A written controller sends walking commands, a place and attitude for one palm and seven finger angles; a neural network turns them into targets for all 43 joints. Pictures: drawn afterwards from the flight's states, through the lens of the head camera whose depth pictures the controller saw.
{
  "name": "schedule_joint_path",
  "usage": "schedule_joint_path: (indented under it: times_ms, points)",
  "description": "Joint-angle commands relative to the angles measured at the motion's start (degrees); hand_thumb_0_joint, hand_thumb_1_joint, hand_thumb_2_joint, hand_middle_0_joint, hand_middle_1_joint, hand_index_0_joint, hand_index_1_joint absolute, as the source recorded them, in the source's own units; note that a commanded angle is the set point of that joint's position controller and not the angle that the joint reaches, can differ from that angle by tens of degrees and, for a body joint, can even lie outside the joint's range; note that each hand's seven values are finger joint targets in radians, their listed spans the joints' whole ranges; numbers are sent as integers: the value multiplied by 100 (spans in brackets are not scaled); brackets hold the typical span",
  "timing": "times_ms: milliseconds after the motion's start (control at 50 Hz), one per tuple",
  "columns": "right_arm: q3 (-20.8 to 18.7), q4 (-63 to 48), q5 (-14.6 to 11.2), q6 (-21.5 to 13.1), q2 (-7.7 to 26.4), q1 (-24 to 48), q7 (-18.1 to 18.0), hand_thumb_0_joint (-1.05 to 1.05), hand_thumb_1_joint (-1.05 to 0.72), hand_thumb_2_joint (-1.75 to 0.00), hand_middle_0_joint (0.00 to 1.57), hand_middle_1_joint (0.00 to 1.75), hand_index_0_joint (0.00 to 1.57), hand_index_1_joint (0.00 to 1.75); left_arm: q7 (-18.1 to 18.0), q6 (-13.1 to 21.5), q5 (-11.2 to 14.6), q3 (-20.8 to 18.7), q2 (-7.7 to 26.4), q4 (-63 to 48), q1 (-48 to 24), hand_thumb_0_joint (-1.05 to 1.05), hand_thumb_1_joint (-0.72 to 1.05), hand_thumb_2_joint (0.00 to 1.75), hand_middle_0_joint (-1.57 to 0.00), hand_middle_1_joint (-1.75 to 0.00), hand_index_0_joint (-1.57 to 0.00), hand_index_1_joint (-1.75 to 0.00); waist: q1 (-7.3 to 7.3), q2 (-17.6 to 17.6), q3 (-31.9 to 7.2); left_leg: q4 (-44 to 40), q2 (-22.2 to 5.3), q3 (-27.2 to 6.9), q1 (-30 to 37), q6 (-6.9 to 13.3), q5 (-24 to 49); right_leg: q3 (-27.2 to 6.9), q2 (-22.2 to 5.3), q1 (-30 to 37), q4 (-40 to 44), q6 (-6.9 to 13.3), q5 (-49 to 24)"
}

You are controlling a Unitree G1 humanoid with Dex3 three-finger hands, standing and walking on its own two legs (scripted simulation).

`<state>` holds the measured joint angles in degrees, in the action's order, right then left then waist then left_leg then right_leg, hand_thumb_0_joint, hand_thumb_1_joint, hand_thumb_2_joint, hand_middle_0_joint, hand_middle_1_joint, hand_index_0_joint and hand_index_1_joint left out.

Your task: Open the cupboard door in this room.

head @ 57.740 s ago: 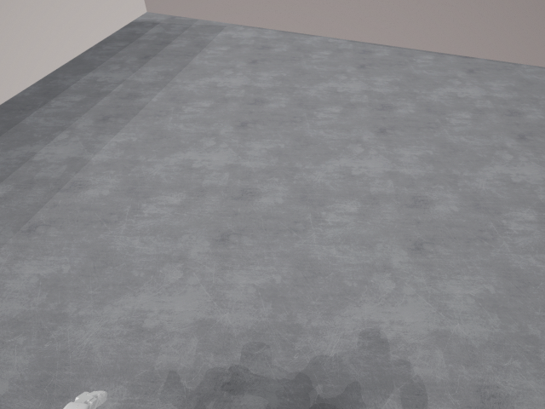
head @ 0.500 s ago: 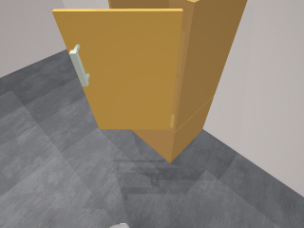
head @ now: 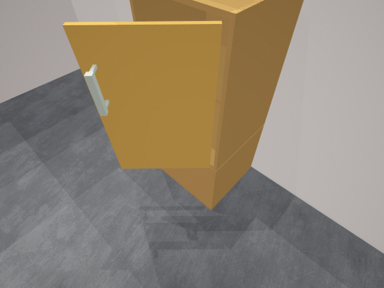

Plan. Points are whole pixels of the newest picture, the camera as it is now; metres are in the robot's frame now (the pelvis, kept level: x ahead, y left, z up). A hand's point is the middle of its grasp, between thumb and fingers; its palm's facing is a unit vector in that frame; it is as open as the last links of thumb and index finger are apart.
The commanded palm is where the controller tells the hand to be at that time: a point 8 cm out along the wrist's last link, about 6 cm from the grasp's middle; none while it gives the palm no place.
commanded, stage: look again from close up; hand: left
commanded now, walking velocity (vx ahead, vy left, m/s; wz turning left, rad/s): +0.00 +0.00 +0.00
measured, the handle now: (99, 91) +0.60 +0.29 +0.08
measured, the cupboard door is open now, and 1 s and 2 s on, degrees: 43 43 43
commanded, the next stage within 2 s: shuffle to correct the standing spot in 0.50 s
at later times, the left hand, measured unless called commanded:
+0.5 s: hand out of the picture +0.01 +0.16 -0.17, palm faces -0.01 -0.98 -0.21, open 7.3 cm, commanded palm none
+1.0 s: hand out of the picture +0.03 +0.20 -0.18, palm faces +0.06 -0.98 -0.19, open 7.4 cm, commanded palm none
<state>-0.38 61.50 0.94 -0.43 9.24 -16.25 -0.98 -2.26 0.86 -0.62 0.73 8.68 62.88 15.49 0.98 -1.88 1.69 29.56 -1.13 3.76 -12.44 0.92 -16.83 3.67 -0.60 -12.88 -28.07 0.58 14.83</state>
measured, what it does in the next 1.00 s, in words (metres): stands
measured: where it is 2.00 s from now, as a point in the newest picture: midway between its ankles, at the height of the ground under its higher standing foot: outside the picture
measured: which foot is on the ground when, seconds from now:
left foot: down 0.00-1.00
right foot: down 0.00-0.92, up 0.94-1.00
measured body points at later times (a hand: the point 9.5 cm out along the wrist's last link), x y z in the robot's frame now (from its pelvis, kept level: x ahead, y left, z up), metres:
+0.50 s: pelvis +0.00 -0.01 +0.00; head +0.02 -0.02 +0.45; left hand +0.01 +0.21 -0.15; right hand +0.00 -0.23 -0.16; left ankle -0.01 +0.10 -0.74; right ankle +0.00 -0.11 -0.74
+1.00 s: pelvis +0.04 +0.02 -0.01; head +0.07 +0.03 +0.44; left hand +0.02 +0.25 -0.17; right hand +0.05 -0.21 -0.16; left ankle +0.01 +0.10 -0.74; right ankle +0.00 -0.10 -0.70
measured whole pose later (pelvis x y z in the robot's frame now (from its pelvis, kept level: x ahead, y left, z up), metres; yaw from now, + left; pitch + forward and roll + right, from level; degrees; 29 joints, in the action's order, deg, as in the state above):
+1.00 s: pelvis +0.04 +0.02 -0.01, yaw +0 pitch +0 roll +0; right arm -0.6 59.9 1.6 -1.6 9.5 -17.6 -0.9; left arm -1.2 -1.5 -1.6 -2.3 9.6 61.8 17.8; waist -0.7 1.6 2.3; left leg 31.4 0.8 6.9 -12.3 3.5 -19.8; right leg 3.9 -2.8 -18.7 -49.6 2.2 30.9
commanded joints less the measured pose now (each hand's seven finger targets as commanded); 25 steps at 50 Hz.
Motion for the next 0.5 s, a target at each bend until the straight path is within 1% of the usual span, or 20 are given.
schedule_joint_path:
  times_ms: [0,20,40,60,80,100,140,160,200,280,320,340,380,420,460,480]
  points:
    - [-23,-417,-16,-150,515,-356,-29,0,-90,-90,20,30,20,30,-3,100,-12,-84,574,-282,213,0,90,90,-20,-30,-20,-30,-37,253,108,-745,-548,-658,-174,157,704,-532,-461,-33,351,189,-248]
    - [-18,-419,-18,-151,525,-342,-34,0,-90,-90,20,30,20,30,4,93,-10,-76,549,-263,251,0,90,90,-20,-30,-20,-30,-41,230,195,-805,-534,-641,-186,158,622,-565,-462,-74,379,190,-225]
    - [0,-405,-8,-157,519,-356,-34,0,-90,-90,20,30,20,30,17,85,-15,-84,581,-260,223,0,90,90,-20,-30,-20,-30,-48,114,309,-902,-528,-652,-231,163,587,-541,-449,-75,360,186,-180]
    - [9,-388,-7,-163,530,-340,-36,0,-90,-90,20,30,20,30,21,81,-10,-81,573,-245,256,0,90,90,-20,-30,-20,-30,-70,73,331,-951,-517,-672,-246,167,568,-555,-448,-48,364,180,-194]
    - [16,-361,-10,-166,537,-349,-39,0,-90,-90,20,30,20,30,22,82,-4,-83,584,-231,291,0,90,90,-20,-30,-20,-30,-78,202,316,-957,-508,-644,-212,163,556,-563,-454,-30,382,173,-208]
    - [22,-333,-11,-163,549,-341,-40,0,-90,-90,20,30,20,30,24,80,0,-75,566,-199,317,0,90,90,-20,-30,-20,-30,-82,253,353,-982,-491,-616,-175,159,491,-583,-477,-71,425,170,-182]
    - [28,-279,-10,-162,523,-353,-40,0,-90,-90,20,30,20,30,26,75,-6,-73,583,-185,310,0,90,90,-20,-30,-20,-30,-83,230,386,-1039,-486,-595,-118,158,471,-592,-482,-83,464,167,-180]
    - [37,-248,-11,-161,540,-362,-38,0,-90,-90,20,30,20,30,25,79,-7,-77,579,-186,328,0,90,90,-20,-30,-20,-30,-84,329,378,-1033,-477,-584,-122,153,478,-612,-488,-65,478,162,-199]
    - [39,-187,-9,-160,529,-361,-38,0,-90,-90,20,30,20,30,24,88,1,-76,592,-153,352,0,90,90,-20,-30,-20,-30,-86,407,308,-995,-454,-524,-9,140,529,-641,-526,-60,526,162,-253]
    - [48,-70,-10,-159,508,-343,-40,0,-90,-90,20,30,20,30,28,93,-2,-89,620,-128,317,0,90,90,-20,-30,-20,-30,-82,331,302,-1003,-438,-498,16,117,576,-691,-543,-41,576,170,-298]
    - [48,-27,-11,-167,495,-341,-46,0,-90,-90,20,30,20,30,30,100,1,-91,620,-101,327,0,90,90,-20,-30,-20,-30,-93,312,247,-982,-448,-465,80,109,686,-682,-560,-2,569,174,-457]
    - [46,-3,-13,-165,486,-314,-50,0,-90,-90,20,30,20,30,29,98,-1,-87,619,-92,346,0,90,90,-20,-30,-20,-30,-101,239,259,-984,-454,-474,112,111,675,-692,-550,-19,586,177,-442]
    - [45,33,-8,-163,478,-330,-51,0,-90,-90,20,30,20,30,30,103,-1,-97,620,-81,337,0,90,90,-20,-30,-20,-30,-97,285,226,-972,-453,-445,102,97,692,-698,-561,9,590,182,-496]
    - [43,70,-8,-173,463,-325,-60,0,-90,-90,20,30,20,30,33,102,2,-102,623,-52,321,0,90,90,-20,-30,-20,-30,-97,129,166,-972,-465,-436,150,90,815,-701,-561,58,560,190,-667]
    - [40,106,-14,-169,453,-308,-70,0,-90,-90,20,30,20,30,29,100,-3,-106,615,-42,316,0,90,90,-20,-30,-20,-30,-109,138,201,-965,-487,-434,127,88,811,-686,-556,80,567,186,-699]
    - [43,113,-14,-167,450,-308,-69,0,-90,-90,20,30,20,30,33,100,-1,-106,625,-34,328,0,90,90,-20,-30,-20,-30,-113,199,162,-957,-481,-418,144,84,792,-695,-568,102,579,187,-707]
